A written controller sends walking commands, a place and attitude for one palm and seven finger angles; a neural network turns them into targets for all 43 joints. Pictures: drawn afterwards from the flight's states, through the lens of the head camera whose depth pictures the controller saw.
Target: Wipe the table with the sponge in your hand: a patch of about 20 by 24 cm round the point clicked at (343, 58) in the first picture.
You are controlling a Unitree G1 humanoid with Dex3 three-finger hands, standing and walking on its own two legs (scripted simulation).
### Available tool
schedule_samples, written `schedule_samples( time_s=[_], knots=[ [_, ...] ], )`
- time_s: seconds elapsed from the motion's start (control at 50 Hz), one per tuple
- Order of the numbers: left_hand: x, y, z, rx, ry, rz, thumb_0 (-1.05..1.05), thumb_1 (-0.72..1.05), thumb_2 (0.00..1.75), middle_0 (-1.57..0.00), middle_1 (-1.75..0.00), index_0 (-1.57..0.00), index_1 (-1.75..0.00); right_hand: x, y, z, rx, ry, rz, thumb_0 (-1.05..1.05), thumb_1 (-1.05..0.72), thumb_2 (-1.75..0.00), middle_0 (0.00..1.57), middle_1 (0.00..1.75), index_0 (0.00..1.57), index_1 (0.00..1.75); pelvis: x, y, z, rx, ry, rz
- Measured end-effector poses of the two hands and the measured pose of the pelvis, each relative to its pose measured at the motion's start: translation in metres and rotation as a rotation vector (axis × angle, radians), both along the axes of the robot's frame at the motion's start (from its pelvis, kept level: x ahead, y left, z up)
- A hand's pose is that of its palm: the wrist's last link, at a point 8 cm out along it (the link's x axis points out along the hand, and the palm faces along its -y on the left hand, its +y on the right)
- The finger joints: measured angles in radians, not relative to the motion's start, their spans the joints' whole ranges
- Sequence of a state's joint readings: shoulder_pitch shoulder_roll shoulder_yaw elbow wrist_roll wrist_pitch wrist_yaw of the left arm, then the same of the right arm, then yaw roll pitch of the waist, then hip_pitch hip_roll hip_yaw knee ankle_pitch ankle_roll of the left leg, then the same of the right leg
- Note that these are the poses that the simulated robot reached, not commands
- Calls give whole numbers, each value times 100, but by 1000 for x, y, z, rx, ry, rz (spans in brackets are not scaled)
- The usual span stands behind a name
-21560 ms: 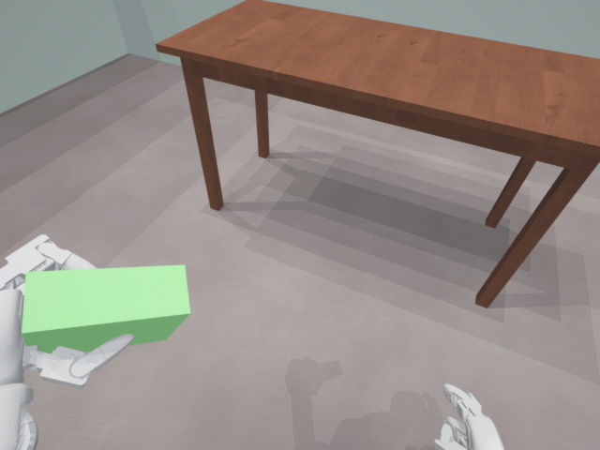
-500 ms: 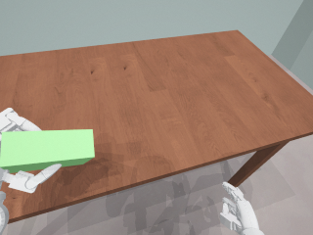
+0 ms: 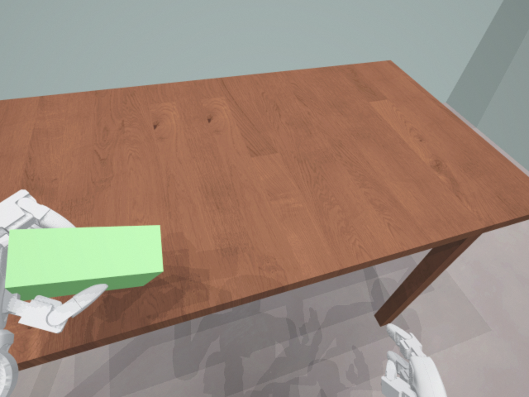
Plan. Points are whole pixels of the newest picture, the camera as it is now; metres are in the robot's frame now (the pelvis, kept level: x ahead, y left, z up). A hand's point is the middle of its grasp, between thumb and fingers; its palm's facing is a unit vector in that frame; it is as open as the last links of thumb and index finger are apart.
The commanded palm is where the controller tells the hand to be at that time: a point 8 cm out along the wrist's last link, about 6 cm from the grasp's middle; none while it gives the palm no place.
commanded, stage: look again from close up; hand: left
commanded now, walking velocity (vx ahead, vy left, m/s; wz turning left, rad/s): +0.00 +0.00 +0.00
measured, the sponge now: (112, 261) +0.23 +0.20 +0.14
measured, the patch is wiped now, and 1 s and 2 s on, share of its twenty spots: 0.00 0.00 0.00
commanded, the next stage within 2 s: shuffle to correct the standing spot in 0.14 s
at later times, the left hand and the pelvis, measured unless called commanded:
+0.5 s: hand (85, 242) +0.24 +0.23 +0.17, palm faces +0.36 -0.88 -0.31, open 9.4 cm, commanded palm +0.18 +0.25 +0.18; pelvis +0.01 -0.02 +0.00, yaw -3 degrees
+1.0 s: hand (153, 247) +0.25 +0.15 +0.16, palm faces +0.30 -0.87 -0.39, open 9.4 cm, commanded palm +0.20 +0.20 +0.18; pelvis +0.03 -0.07 +0.00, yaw -2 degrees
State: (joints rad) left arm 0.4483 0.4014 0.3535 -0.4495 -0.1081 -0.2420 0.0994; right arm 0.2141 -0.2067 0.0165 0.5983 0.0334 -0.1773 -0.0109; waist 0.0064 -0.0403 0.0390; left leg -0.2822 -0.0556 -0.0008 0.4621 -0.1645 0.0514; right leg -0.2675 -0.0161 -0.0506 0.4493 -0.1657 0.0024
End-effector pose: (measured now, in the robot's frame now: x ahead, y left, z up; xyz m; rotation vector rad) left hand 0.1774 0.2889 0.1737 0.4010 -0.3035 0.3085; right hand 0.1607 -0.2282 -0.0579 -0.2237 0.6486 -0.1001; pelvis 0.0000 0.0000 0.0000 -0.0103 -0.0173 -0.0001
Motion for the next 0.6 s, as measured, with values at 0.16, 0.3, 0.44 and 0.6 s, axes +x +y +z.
schedule_samples(
  time_s=[0.16, 0.3, 0.44, 0.6],
  knots=[
    [-2, 2, 1, -1, 7, 19, -1, -44, 104, -79, -139, -80, -138, 8, 9, 0, 20, -15, 20, 2, -91, -90, 20, 30, 20, 30, 1, 1, 1, 0, -1, -1],
    [0, 0, -1, -16, 17, 29, -1, -44, 104, -79, -139, -80, -138, 17, 12, 2, 24, -25, 31, 2, -91, -90, 20, 30, 20, 30, 3, 0, 2, 1, -3, -6],
    [14, -10, 1, -23, 1, 24, -1, -44, 104, -79, -139, -80, -138, 23, 6, 4, 40, -41, 15, 2, -91, -90, 20, 30, 20, 30, 6, -9, 1, 21, 1, -42],
    [34, -46, 6, -19, 9, -35, -1, -44, 104, -79, -139, -80, -138, 24, -17, 2, 62, -33, -19, 2, -90, -90, 20, 30, 20, 30, 13, -32, 0, 18, 8, -58]
  ],
)
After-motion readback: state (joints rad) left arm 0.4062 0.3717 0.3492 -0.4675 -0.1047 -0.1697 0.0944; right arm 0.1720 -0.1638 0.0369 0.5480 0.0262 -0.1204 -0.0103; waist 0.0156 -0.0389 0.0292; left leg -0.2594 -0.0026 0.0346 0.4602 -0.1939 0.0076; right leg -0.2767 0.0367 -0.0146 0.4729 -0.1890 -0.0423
